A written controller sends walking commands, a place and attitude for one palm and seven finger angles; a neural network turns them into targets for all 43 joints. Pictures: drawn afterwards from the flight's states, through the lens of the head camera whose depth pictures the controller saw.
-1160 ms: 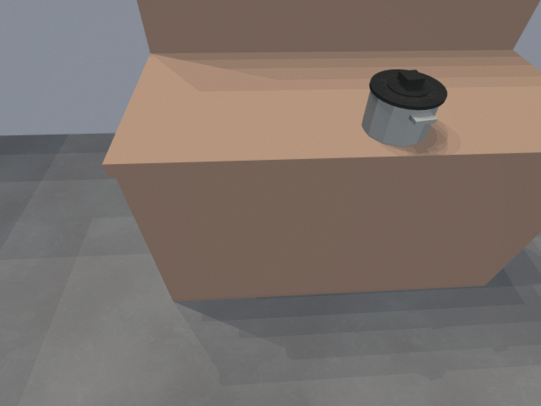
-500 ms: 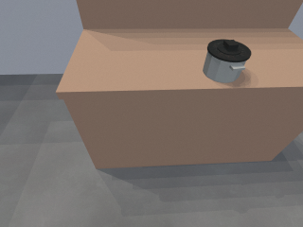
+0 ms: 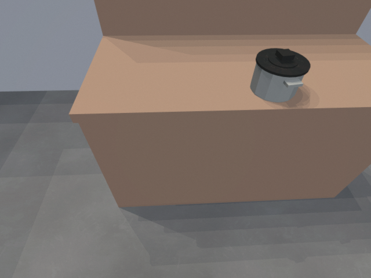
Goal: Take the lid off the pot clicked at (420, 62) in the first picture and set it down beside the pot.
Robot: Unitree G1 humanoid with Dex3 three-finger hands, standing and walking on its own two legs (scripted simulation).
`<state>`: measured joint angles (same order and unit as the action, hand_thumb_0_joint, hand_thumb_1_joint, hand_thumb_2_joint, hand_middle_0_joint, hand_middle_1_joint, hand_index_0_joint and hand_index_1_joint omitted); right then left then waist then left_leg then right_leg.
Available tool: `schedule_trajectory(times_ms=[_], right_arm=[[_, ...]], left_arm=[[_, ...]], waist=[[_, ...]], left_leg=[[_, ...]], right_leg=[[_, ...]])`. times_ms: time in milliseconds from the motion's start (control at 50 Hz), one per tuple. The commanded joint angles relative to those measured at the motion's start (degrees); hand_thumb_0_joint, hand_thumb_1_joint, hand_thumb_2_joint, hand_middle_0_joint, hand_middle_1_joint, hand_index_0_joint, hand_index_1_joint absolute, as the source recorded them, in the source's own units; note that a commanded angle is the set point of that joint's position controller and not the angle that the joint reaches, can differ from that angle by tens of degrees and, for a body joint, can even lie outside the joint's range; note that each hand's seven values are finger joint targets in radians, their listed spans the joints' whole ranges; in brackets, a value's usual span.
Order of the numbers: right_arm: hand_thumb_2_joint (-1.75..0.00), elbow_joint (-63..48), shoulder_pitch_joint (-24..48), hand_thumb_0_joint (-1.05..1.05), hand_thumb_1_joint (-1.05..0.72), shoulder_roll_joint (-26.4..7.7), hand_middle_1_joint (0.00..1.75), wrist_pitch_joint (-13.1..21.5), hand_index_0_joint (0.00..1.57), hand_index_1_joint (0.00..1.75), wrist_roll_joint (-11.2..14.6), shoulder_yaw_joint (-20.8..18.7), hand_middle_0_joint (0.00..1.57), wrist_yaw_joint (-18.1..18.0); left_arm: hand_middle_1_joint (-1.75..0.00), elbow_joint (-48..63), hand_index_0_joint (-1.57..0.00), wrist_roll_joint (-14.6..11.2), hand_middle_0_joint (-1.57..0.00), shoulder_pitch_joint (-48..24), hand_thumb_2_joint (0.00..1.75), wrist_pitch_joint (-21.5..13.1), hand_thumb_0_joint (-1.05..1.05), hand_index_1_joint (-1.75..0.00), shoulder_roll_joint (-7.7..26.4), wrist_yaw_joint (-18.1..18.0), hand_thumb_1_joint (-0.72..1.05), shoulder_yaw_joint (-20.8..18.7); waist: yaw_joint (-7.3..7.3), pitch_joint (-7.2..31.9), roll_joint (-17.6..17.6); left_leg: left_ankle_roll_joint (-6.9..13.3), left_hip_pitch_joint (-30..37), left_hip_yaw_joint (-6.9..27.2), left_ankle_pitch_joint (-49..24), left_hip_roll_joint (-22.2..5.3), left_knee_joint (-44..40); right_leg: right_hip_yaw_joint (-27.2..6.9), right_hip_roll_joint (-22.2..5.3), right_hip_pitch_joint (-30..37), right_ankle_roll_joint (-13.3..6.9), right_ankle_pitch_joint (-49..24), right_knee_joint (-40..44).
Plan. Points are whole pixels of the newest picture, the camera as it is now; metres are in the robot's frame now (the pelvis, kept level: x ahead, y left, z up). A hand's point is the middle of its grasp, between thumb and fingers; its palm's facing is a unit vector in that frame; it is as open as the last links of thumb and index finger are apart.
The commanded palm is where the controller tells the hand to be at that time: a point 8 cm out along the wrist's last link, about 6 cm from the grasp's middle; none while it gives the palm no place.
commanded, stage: walk to a spot facing it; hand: left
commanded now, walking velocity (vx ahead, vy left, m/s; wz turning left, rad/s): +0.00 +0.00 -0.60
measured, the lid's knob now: (284, 54) +0.76 -0.28 +0.12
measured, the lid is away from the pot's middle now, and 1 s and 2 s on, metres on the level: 0.00 0.00 0.00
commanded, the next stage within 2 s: none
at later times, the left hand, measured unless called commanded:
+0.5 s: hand out of the picture +0.04 +0.18 -0.17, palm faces -0.09 -0.97 -0.25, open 7.4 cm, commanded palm none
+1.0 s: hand (129, 268) +0.18 +0.15 -0.17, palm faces -0.50 -0.82 -0.28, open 7.4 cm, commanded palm none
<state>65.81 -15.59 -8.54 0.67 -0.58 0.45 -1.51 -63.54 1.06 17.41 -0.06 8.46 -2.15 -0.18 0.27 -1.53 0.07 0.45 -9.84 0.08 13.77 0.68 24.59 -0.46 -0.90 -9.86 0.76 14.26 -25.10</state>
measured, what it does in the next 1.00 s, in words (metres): steps on the spot, turning right: left foot, then right foot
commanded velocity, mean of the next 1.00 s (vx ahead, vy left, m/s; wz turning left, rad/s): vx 0.00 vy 0.00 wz -0.60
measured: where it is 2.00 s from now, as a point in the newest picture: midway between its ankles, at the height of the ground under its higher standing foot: outside the picture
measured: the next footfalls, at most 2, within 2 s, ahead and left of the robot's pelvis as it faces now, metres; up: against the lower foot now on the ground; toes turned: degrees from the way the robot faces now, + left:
left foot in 0.62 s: +0.06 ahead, +0.13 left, +0.00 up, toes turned -16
right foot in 0.98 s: -0.04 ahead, -0.13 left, +0.00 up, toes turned -34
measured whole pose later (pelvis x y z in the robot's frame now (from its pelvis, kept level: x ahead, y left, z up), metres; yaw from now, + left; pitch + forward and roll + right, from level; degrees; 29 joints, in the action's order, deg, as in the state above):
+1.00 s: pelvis -0.02 +0.01 -0.02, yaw -31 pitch +0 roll +0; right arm 52.4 -14.3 -14.0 -1.1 -1.3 -2.4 -0.5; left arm -49.9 1.6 9.8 2.9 15.8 2.0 -4.5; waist 0.6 -5.0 -0.7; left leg -2.5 -15.7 -11.5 24.3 -8.9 40.7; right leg 2.4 -1.9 -17.5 -0.1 14.7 -33.2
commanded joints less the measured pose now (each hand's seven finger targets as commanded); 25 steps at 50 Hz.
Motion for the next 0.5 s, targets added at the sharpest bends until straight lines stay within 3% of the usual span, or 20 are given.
schedule_trajectory(times_ms=[0,60,160,200,220,240,260,280,300,320,360,380,420,440,480], right_arm=[[-0.9,-1.2,-3.5,0.0,-0.9,-5.9,0.3,0.7,0.2,0.3,0.1,-1.5,0.2,-0.9],[-0.9,-2.5,-3.3,0.0,-0.9,-7.5,0.3,0.0,0.2,0.3,0.1,-2.6,0.2,-1.4],[-0.9,-6.3,-1.0,0.0,-0.9,-10.4,0.3,-0.4,0.2,0.3,-0.2,-4.5,0.2,-1.6],[-0.9,-8.0,1.4,0.0,-0.9,-11.4,0.3,-0.4,0.2,0.3,-0.2,-5.1,0.2,-1.4],[-0.9,-8.8,2.5,0.0,-0.9,-11.4,0.3,-0.4,0.2,0.3,-0.2,-5.3,0.2,-1.3],[-0.9,-9.9,3.9,0.0,-0.9,-11.3,0.3,-0.4,0.2,0.3,-0.2,-5.4,0.2,-1.2],[-0.9,-10.7,4.4,0.0,-0.9,-9.7,0.3,-0.7,0.2,0.3,-0.1,-5.4,0.2,-1.1],[-0.9,-12.1,4.6,0.0,-0.9,-7.1,0.3,-0.8,0.2,0.3,0.0,-4.9,0.2,-1.0],[-0.9,-13.5,8.1,0.0,-0.9,-7.6,0.3,-1.0,0.2,0.3,-0.2,-4.7,0.2,-1.1],[-0.9,-13.9,8.0,0.0,-0.9,-7.7,0.3,-0.9,0.2,0.3,0.0,-4.8,0.2,-1.2],[-0.9,-13.7,6.5,0.0,-0.9,-7.7,0.3,-0.6,0.2,0.3,-0.1,-4.7,0.2,-0.9],[-0.9,-13.9,6.9,0.0,-0.9,-7.6,0.3,-0.6,0.2,0.3,-0.1,-4.6,0.2,-0.8],[-0.9,-15.0,7.8,0.0,-0.9,-7.5,0.3,-0.6,0.2,0.3,0.3,-4.6,0.2,-0.8],[-0.9,-15.5,8.7,0.0,-0.9,-7.6,0.3,-0.7,0.2,0.3,0.3,-4.6,0.2,-0.8],[-0.9,-16.6,8.6,0.0,-0.9,-8.0,0.3,-0.7,0.2,0.3,0.6,-4.7,0.2,-1.0]], left_arm=[[-0.3,1.4,-0.2,-0.3,-0.2,4.2,0.9,-0.6,0.0,-0.3,5.6,-0.2,0.9,-1.2],[-0.3,3.2,-0.2,-0.1,-0.2,2.7,0.9,0.4,0.0,-0.3,6.6,0.3,0.9,-2.5],[-0.3,6.4,-0.2,0.3,-0.2,2.3,0.9,1.6,0.0,-0.3,6.3,1.4,0.9,-3.9],[-0.3,6.9,-0.2,0.4,-0.2,3.7,0.9,1.8,0.0,-0.3,6.1,1.9,0.9,-4.3],[-0.3,7.1,-0.2,0.4,-0.2,4.8,0.9,1.7,0.0,-0.3,6.5,2.0,0.9,-4.5],[-0.3,7.1,-0.2,0.5,-0.2,5.8,0.9,1.6,0.0,-0.3,7.2,2.1,0.9,-4.8],[-0.3,7.5,-0.2,0.8,-0.2,5.9,0.9,1.2,0.0,-0.3,9.6,1.9,0.9,-5.2],[-0.3,7.6,-0.2,0.6,-0.2,6.6,0.9,0.8,0.0,-0.3,13.0,1.4,0.9,-5.9],[-0.3,8.1,-0.2,0.1,-0.2,8.4,0.9,0.8,0.0,-0.3,13.5,0.8,0.9,-6.3],[-0.3,8.4,-0.2,-0.1,-0.2,7.0,0.9,1.0,0.0,-0.3,13.3,0.5,0.9,-6.2],[-0.3,10.4,-0.2,0.2,-0.2,1.9,0.9,1.0,0.0,-0.3,12.2,0.5,0.9,-6.1],[-0.3,11.1,-0.2,0.3,-0.2,1.2,0.9,1.0,0.0,-0.3,12.1,0.6,0.9,-6.2],[-0.3,11.6,-0.2,0.3,-0.2,1.4,0.9,1.1,0.0,-0.3,13.1,0.7,0.9,-6.4],[-0.3,11.9,-0.2,0.3,-0.2,1.6,0.9,1.2,0.0,-0.3,13.5,0.8,0.9,-6.7],[-0.3,12.7,-0.2,0.3,-0.2,0.4,0.9,1.5,0.0,-0.3,14.6,0.9,0.9,-7.0]], waist=[[-0.15,-2.1,0.1],[0.11,-2.2,-1.4],[-0.52,-3.0,-5.7],[-1.77,-2.7,-6.9],[-2.56,-1.5,-5.3],[-3.3,-1.6,-1.8],[-3.35,-0.9,6.3],[-3.07,0.5,16.2],[-5.15,0.0,14.3],[-3.51,0.0,10.1],[-1.28,1.4,6.8],[-1.44,2.5,6.9],[-2.06,4.5,8.2],[-2.5,4.8,8.0],[-2.0,5.0,9.1]], left_leg=[[1.5,0.1,4.0,-9.0,-6.3,-3.1],[1.9,0.0,3.4,-6.6,-8.2,-1.5],[4.7,-2.2,6.8,2.2,-13.8,-4.2],[5.5,-5.4,6.2,3.2,-15.7,-3.5],[5.3,-6.3,5.2,2.4,-15.2,-1.3],[3.8,-8.2,2.6,3.3,-12.9,3.5],[1.1,-11.7,-2.4,5.9,-7.8,12.7],[-1.6,-18.4,-5.9,13.1,-1.9,23.2],[-1.8,-21.7,-0.7,18.4,-1.7,32.1],[-1.9,-23.1,1.4,17.5,-2.6,36.4],[-2.4,-20.9,2.0,14.1,-4.0,35.4],[-2.7,-18.9,1.3,13.6,-3.4,32.2],[-2.9,-16.1,0.5,13.0,-2.3,25.9],[-2.9,-15.1,0.3,12.4,-1.6,24.2],[-2.7,-13.0,0.6,12.0,-1.0,20.4]], right_leg=[[-4.6,-4.2,-2.6,-1.9,-7.9,3.6],[-5.6,-3.0,-5.9,-2.5,-7.5,-0.3],[-5.0,0.8,-11.3,-2.1,-1.2,-8.8],[-4.1,1.2,-9.7,-1.8,1.4,-11.6],[-4.7,1.2,-7.7,-2.1,0.7,-10.9],[-7.8,0.2,-6.7,-2.7,-3.3,-7.8],[-16.9,-4.7,-4.7,-4.9,-7.6,-2.8],[-30.9,-12.8,-0.3,-9.0,-11.8,4.3],[-35.4,-15.7,0.5,-12.7,-18.6,7.7],[-34.7,-15.5,1.1,-14.7,-20.3,6.7],[-27.6,-12.0,0.4,-13.5,-21.3,4.1],[-25.9,-10.5,0.7,-12.6,-23.2,3.6],[-25.8,-9.4,2.3,-12.3,-26.3,2.8],[-26.5,-9.0,2.2,-12.2,-26.8,2.7],[-27.8,-8.7,1.4,-11.8,-27.0,2.7]])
